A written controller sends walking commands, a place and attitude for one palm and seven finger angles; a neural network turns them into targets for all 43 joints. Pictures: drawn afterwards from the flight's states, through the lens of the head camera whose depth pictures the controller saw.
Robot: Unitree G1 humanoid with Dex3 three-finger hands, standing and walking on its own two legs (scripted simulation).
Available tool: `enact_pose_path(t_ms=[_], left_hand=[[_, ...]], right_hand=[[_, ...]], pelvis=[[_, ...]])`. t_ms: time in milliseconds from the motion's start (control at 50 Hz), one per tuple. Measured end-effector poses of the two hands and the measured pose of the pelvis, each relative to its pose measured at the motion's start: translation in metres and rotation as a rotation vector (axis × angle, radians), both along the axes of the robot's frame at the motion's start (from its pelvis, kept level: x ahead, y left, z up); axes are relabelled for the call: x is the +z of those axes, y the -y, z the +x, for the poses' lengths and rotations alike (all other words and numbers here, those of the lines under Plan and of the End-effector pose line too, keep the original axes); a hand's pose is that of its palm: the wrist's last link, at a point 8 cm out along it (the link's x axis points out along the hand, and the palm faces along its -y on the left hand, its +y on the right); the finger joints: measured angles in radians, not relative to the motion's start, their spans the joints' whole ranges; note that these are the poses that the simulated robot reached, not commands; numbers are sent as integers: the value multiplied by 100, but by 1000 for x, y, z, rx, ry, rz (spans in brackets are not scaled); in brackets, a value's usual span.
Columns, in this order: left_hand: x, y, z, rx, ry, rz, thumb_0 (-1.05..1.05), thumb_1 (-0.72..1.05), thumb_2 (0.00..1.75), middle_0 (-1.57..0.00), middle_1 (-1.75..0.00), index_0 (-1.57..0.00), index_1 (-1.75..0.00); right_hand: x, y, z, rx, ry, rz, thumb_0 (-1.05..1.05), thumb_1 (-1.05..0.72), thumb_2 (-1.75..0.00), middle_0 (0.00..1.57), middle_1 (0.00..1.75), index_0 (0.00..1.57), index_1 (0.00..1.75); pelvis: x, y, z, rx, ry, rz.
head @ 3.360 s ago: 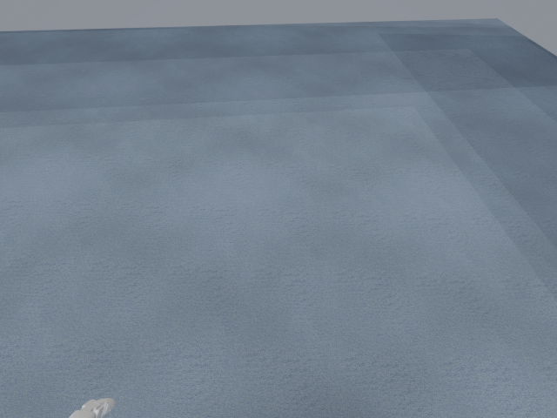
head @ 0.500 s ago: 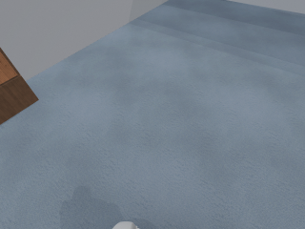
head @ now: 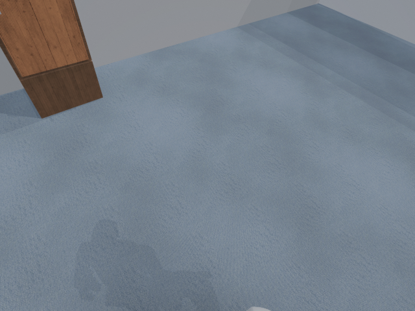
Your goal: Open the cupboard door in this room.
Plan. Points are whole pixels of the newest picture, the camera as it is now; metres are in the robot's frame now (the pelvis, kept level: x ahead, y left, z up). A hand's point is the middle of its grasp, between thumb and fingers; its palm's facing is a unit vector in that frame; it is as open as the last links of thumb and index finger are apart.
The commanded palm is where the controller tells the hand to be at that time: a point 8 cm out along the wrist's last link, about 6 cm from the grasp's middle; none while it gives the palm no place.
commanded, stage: turn or walk to find it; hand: left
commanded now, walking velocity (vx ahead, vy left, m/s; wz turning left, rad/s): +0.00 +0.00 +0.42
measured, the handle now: out of the picture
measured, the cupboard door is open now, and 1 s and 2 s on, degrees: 0 0 0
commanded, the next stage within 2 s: stand and wait in 0.16 s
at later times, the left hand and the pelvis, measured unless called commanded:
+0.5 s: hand out of the picture +0.02 +0.13 -0.15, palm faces +0.16 -0.95 -0.25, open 7.3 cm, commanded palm none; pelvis -0.03 -0.06 +0.00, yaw +8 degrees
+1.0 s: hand out of the picture -0.11 +0.15 -0.18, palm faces +0.31 -0.93 -0.22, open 7.4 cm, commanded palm none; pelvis -0.07 -0.03 -0.01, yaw +14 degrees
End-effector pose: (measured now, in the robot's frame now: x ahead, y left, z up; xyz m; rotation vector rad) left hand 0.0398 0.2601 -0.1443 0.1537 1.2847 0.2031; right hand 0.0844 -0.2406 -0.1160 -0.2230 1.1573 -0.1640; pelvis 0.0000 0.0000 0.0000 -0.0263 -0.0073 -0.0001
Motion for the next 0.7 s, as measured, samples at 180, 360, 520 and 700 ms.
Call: enact_pose_path(t_ms=[180, 360, 520, 700], left_hand=[[14, 13, 21, 9, 97, 21, 1, 91, 90, -20, -30, -20, -30], [22, 58, 10, 10, 154, 57, 1, 91, 90, -20, -30, -20, -30], [24, 82, -44, 88, 72, 39, 1, 93, 90, -21, -30, -20, -30], [-1, 81, -112, 180, -54, -23, 1, 92, 90, -20, -30, -20, -30]], right_hand=[[-17, 6, -42, -6, -100, 35, 1, -90, -90, 20, 30, 20, 30], [-45, 43, -77, -14, -185, 80, 1, -91, -90, 20, 30, 20, 29], [-40, 55, -77, 21, -206, 88, 1, -91, -90, 20, 30, 20, 29], [-39, 36, -69, 95, -202, 48, 1, -91, -90, 20, 30, 19, 29]], pelvis=[[-1, 9, -11, 72, -6, 14], [-9, 43, -22, 109, 2, 40], [0, 57, -27, 145, 15, 54], [-7, 45, -38, 171, 8, 17]])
